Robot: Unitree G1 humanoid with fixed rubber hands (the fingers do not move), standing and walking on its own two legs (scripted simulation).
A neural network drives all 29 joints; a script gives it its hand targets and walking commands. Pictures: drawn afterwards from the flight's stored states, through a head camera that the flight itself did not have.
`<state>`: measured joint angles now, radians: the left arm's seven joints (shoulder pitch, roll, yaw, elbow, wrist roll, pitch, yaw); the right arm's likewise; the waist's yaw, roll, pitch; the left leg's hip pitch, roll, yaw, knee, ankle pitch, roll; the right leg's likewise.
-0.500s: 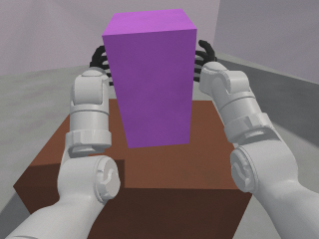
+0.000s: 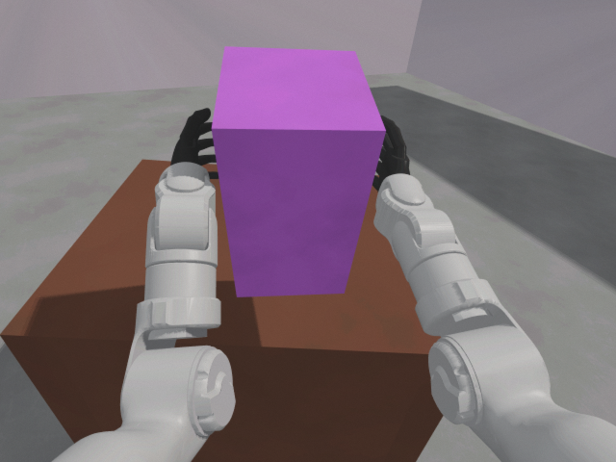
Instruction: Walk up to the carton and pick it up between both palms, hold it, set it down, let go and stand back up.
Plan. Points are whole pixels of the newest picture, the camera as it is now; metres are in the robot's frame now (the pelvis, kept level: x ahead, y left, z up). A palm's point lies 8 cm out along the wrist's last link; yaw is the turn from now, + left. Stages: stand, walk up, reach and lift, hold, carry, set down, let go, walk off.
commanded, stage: set down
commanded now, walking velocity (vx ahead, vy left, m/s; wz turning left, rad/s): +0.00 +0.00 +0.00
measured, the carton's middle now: (291, 183) +0.41 +0.00 +0.22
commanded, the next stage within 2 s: none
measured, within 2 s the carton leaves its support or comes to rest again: neither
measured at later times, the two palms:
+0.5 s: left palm (197, 184) +0.39 +0.12 +0.23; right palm (387, 186) +0.39 -0.13 +0.23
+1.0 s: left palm (201, 210) +0.38 +0.12 +0.20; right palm (385, 203) +0.39 -0.13 +0.20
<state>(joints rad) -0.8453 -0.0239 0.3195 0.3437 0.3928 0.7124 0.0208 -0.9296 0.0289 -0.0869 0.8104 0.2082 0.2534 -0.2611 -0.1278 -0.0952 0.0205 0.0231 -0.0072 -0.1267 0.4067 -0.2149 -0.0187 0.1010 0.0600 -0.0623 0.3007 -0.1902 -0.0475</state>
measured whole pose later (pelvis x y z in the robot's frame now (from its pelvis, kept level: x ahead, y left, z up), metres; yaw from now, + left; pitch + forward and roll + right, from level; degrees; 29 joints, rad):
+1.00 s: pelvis +0.00 -0.01 +0.00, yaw -2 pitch -8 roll +0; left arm -0.82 -0.12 0.39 0.51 0.41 0.59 0.10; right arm -0.94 0.03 -0.30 1.02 -0.03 0.12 -0.12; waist -0.03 -0.06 0.00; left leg -0.03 0.00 -0.08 0.35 -0.17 -0.03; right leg 0.00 0.05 -0.07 0.32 -0.18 -0.06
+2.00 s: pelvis +0.02 -0.01 +0.00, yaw -5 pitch +1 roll +0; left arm -0.74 -0.22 0.44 0.54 0.38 0.38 0.19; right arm -0.90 -0.01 -0.33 1.09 -0.11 -0.02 -0.05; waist 0.04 -0.03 -0.03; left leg -0.18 0.04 0.00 0.34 -0.18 -0.04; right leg -0.18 0.06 -0.05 0.33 -0.18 -0.07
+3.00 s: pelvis +0.00 -0.01 +0.00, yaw -6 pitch +2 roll +0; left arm -0.69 -0.26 0.55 0.60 0.48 0.21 0.14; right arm -0.85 0.09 -0.57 1.04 -0.34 -0.14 0.02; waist 0.07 -0.05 -0.02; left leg -0.20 0.03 0.03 0.30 -0.14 -0.03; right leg -0.21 0.05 -0.06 0.32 -0.15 -0.07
